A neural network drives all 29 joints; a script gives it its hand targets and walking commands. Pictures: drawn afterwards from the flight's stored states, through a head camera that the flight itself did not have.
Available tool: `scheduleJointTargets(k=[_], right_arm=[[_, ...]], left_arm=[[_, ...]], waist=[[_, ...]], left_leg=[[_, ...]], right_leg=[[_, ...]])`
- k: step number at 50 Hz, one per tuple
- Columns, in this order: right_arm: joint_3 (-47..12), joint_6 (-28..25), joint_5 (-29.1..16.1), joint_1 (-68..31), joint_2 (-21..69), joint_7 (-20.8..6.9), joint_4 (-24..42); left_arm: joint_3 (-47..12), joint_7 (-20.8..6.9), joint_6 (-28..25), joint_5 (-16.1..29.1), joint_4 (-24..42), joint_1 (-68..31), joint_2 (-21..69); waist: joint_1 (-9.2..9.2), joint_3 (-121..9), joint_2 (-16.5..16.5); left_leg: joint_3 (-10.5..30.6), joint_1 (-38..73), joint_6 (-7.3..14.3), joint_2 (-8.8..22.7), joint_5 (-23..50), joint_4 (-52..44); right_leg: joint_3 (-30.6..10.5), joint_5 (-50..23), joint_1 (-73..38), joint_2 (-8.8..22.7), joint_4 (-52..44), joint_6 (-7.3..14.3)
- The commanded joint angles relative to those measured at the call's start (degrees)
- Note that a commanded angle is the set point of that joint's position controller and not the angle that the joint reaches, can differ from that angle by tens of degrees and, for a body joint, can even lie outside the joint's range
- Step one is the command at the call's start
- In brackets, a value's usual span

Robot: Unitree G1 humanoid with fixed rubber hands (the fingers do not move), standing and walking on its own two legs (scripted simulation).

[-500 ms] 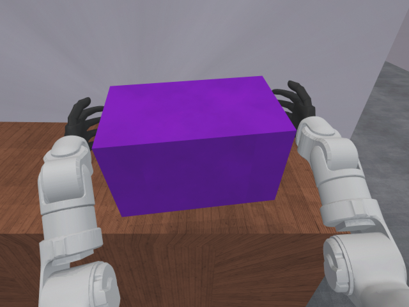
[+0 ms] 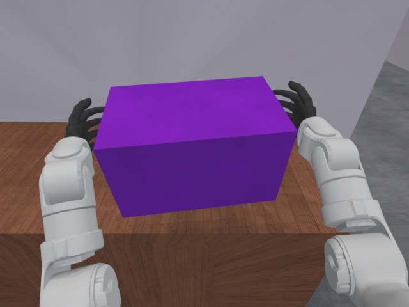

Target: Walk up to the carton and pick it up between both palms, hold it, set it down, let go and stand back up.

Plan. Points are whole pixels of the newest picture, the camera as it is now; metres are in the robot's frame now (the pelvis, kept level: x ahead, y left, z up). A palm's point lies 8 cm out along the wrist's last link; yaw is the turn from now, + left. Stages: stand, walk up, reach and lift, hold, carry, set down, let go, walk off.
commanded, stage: hold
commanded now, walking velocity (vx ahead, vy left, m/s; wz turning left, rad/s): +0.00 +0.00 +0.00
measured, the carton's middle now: (195, 144) +0.39 -0.01 +0.19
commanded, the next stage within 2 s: set down in 0.70 s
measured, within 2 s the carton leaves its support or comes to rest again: neither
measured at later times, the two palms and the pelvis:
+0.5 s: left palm (79, 143) +0.35 +0.20 +0.23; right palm (300, 126) +0.36 -0.21 +0.24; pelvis +0.00 +0.00 +0.00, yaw +0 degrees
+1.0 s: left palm (72, 130) +0.36 +0.20 +0.25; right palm (297, 115) +0.37 -0.20 +0.26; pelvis +0.00 -0.01 +0.00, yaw +0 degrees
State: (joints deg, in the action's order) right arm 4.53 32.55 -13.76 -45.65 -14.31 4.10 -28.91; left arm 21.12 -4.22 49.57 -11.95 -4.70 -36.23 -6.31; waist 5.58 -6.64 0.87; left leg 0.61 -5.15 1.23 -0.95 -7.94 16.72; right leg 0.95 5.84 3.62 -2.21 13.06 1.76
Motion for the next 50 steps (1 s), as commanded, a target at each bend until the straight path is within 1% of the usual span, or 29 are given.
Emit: scheduleJointTargets(k=[1,15,16,17,19,20,21,22,23,24,25,26,27,28,29,30,31,33,34,35,36,37,38,39,41,43,44,46,50], right_arm=[[-15.4,-2.8,-8.2,-37.4,26.9,-9.3,16.3],[-15.4,-2.7,-8.2,-37.3,26.9,-9.1,16.3],[-14.1,-2.1,-7.4,-35.7,27.0,-8.9,13.4],[-13.6,-2.1,-7.0,-35.9,26.9,-8.8,12.1],[-13.4,-2.5,-7.3,-36.8,27.2,-9.2,13.5],[-14.1,-2.8,-7.3,-37.4,27.4,-9.2,13.8],[-13.8,-3.1,-7.7,-37.6,27.4,-9.2,14.9],[-14.6,-3.6,-8.1,-38.4,28.0,-9.0,17.9],[-14.9,-3.9,-8.0,-38.7,27.7,-8.7,19.1],[-15.0,-3.8,-8.3,-37.8,27.2,-8.7,18.1],[-15.5,-4.0,-8.5,-38.1,27.9,-8.6,19.6],[-16.2,-3.8,-8.2,-38.2,27.9,-8.4,19.4],[-15.5,-3.4,-7.8,-37.0,27.6,-8.3,18.4],[-15.5,-3.2,-7.8,-35.7,27.7,-8.1,17.8],[-15.2,-2.9,-7.5,-35.3,26.7,-8.1,17.1],[-14.5,-2.7,-7.3,-35.1,26.4,-8.0,16.6],[-15.3,-3.0,-7.5,-35.8,27.1,-8.0,18.1],[-15.3,-3.2,-7.2,-37.2,27.4,-7.8,18.9],[-15.4,-3.3,-7.5,-37.0,27.9,-7.8,18.9],[-15.2,-3.1,-7.1,-38.1,27.8,-7.7,18.2],[-15.7,-3.6,-7.1,-38.5,29.6,-7.8,17.7],[-15.7,-3.7,-6.8,-39.2,30.0,-8.0,17.6],[-15.4,-3.9,-6.7,-38.8,30.0,-8.4,16.1],[-14.9,-4.6,-6.4,-39.2,30.0,-8.6,16.1],[-13.5,-6.2,-4.6,-40.9,30.9,-9.0,15.2],[-12.1,-9.3,-3.1,-42.4,30.6,-9.5,14.8],[-11.6,-10.8,-2.1,-42.5,30.6,-9.8,14.0],[-9.7,-13.3,0.9,-41.6,29.5,-10.1,11.2],[-5.4,-16.7,6.6,-36.1,27.3,-10.1,2.6]], left_arm=[[-23.5,-9.0,-4.5,11.7,9.8,-41.7,21.9],[-23.5,-9.2,-4.5,11.7,9.7,-41.9,21.9],[-22.1,-9.6,-4.0,10.5,7.1,-41.3,19.8],[-22.0,-9.8,-3.8,10.2,7.0,-41.5,20.2],[-22.8,-10.2,-3.8,10.8,7.6,-41.8,20.8],[-23.1,-10.2,-4.1,11.2,8.3,-42.4,21.4],[-23.9,-10.1,-4.4,11.6,9.2,-43.3,21.5],[-24.5,-10.0,-4.7,12.4,10.5,-42.8,22.7],[-24.9,-9.7,-4.8,12.5,10.8,-42.8,22.9],[-24.9,-9.6,-5.1,12.7,11.5,-42.5,22.3],[-24.8,-9.5,-5.2,12.5,11.6,-42.1,22.0],[-24.4,-9.5,-5.3,12.3,10.9,-41.6,21.4],[-23.8,-9.6,-5.1,12.1,9.9,-40.8,21.1],[-24.3,-9.7,-5.1,12.3,11.5,-41.0,21.2],[-23.7,-9.8,-4.6,11.6,10.3,-40.1,20.5],[-23.3,-10.1,-4.2,11.3,8.6,-39.2,20.3],[-23.8,-10.2,-4.3,11.7,10.0,-39.4,21.1],[-23.2,-10.2,-4.4,11.6,9.2,-39.8,21.0],[-23.9,-10.2,-4.8,11.8,10.7,-41.2,21.4],[-22.8,-10.2,-4.7,11.2,8.6,-41.5,20.8],[-23.2,-10.7,-4.8,11.2,8.4,-42.4,21.3],[-23.5,-11.0,-4.7,11.1,7.7,-42.8,21.4],[-23.1,-11.1,-5.2,10.4,7.6,-43.1,21.1],[-23.3,-11.2,-5.8,10.6,7.9,-44.2,21.1],[-22.6,-11.5,-7.5,10.5,5.8,-46.1,21.5],[-22.7,-11.4,-9.8,10.7,4.4,-47.3,21.9],[-23.0,-11.3,-11.2,10.7,3.8,-47.6,22.1],[-21.7,-11.4,-13.2,9.5,1.4,-47.2,21.5],[-15.2,-13.1,-15.1,4.6,-6.8,-40.9,18.0]], waist=[[0.12,-18.1,-1.7],[0.23,-18.0,-1.8],[-0.3,-13.3,-1.1],[-0.3,-13.5,-1.9],[-0.5,-15.1,-2.0],[-0.82,-15.4,-2.5],[0.03,-18.0,-3.1],[-0.31,-20.0,-3.3],[0.17,-20.6,-3.8],[-0.02,-20.9,-3.2],[0.1,-22.0,-2.6],[-0.54,-21.4,-1.4],[-0.13,-19.1,-1.0],[0.34,-19.3,-1.4],[0.2,-17.6,-2.3],[0.48,-15.7,-1.6],[-0.03,-17.5,-1.3],[-0.28,-16.2,-0.8],[0.03,-17.6,-1.9],[-0.21,-16.0,-1.0],[-1.41,-16.5,-1.5],[-1.54,-17.0,-0.7],[-1.49,-16.5,-1.4],[-1.81,-16.6,-2.4],[-1.78,-16.4,-1.9],[-1.65,-18.4,-2.9],[-1.71,-18.8,-3.6],[-1.36,-17.5,-2.4],[-1.75,-7.3,0.7]], left_leg=[[-0.1,-0.8,-1.9,-0.1,6.6,-2.2],[0.0,-0.8,-2.0,-0.1,6.7,-2.1],[0.2,1.4,-1.4,0.5,5.3,-2.8],[0.0,1.9,-1.8,0.7,4.2,-2.8],[0.1,2.6,-1.7,0.9,5.3,-2.7],[0.1,2.7,-1.9,0.9,7.7,-1.9],[0.3,3.7,-2.1,1.0,7.7,-1.5],[0.2,5.1,-2.4,0.9,10.2,-0.7],[0.2,5.7,-2.6,0.8,12.3,0.2],[0.4,5.8,-2.6,0.8,13.4,0.3],[0.3,6.1,-2.4,0.4,13.8,0.7],[0.1,5.4,-2.2,0.2,12.8,0.3],[0.2,5.1,-1.9,0.3,11.4,-0.4],[0.1,5.5,-2.0,0.1,12.0,-0.3],[0.0,4.5,-2.0,0.1,10.6,-0.7],[0.0,3.4,-1.9,0.4,9.2,-1.3],[0.3,4.3,-1.8,0.4,9.1,-1.1],[0.2,3.2,-1.4,0.4,8.1,-1.4],[-0.2,3.5,-1.7,0.2,8.6,-1.0],[-0.1,3.0,-1.1,0.0,7.0,-1.6],[-0.6,2.9,-1.5,-0.7,7.3,-0.6],[-0.7,3.7,-1.4,-0.5,7.0,-0.8],[-0.7,3.8,-1.7,-0.6,6.1,-0.8],[-0.9,3.3,-1.8,-0.4,5.1,-1.0],[-0.9,2.3,-1.4,-0.5,2.9,-1.4],[-1.1,3.6,-1.6,-0.3,1.4,-1.5],[-0.9,4.5,-1.8,0.1,2.8,-1.1],[-1.1,5.3,-1.8,0.1,2.5,-1.2],[-2.5,3.2,-0.1,0.2,-3.4,-4.5]], right_leg=[[-1.7,-10.6,-11.1,0.6,1.2,-1.0],[-1.7,-10.7,-11.1,0.6,1.2,-1.0],[-1.5,-8.2,-8.5,0.8,0.9,-0.8],[-1.2,-6.1,-8.2,0.6,0.4,-0.7],[-1.1,-5.3,-6.9,0.5,0.4,-0.5],[-1.3,-7.0,-6.9,0.7,1.0,-0.5],[-1.2,-6.9,-6.8,0.6,1.0,-0.4],[-1.2,-9.2,-7.5,0.3,1.2,-0.3],[-1.3,-11.1,-8.1,0.2,1.5,-0.2],[-1.0,-11.7,-8.4,0.0,1.7,-0.3],[-1.0,-13.5,-9.4,0.2,2.0,-0.8],[-1.1,-13.4,-10.0,0.1,1.9,-1.0],[-1.2,-13.0,-9.1,0.2,1.7,-1.1],[-1.4,-14.2,-9.3,0.5,1.8,-1.0],[-1.3,-12.6,-9.2,0.4,1.5,-1.0],[-1.5,-10.9,-8.2,0.7,1.2,-0.9],[-1.3,-10.7,-8.6,0.8,1.3,-1.0],[-1.4,-10.2,-8.0,1.0,1.1,-1.0],[-1.4,-10.5,-8.7,0.8,1.2,-1.0],[-1.5,-10.1,-8.1,1.1,1.1,-1.4],[-0.9,-9.5,-8.3,0.8,2.1,-1.9],[-0.8,-8.4,-7.9,0.7,1.8,-2.0],[-0.7,-7.3,-7.3,0.7,1.8,-2.1],[-0.7,-5.8,-6.8,0.6,1.5,-1.8],[-0.3,-3.2,-5.5,1.0,1.2,-1.8],[0.3,-1.4,-5.4,1.0,1.2,-1.6],[0.6,-1.7,-4.5,0.8,1.3,-1.6],[1.0,-0.8,-4.3,1.1,0.9,-1.8],[1.5,3.8,-5.3,2.3,-1.0,-2.8]])
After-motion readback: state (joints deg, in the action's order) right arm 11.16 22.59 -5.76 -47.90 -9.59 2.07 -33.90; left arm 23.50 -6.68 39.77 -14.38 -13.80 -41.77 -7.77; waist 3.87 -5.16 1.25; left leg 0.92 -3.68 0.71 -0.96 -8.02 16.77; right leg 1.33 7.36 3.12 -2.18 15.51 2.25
